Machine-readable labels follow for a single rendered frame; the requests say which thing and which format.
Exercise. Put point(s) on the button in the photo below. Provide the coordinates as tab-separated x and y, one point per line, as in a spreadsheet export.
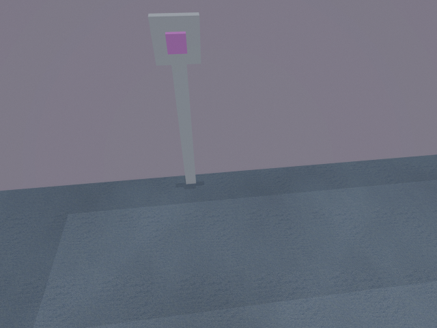
176	42

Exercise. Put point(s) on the panel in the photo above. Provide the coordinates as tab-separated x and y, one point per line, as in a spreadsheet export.
171	22

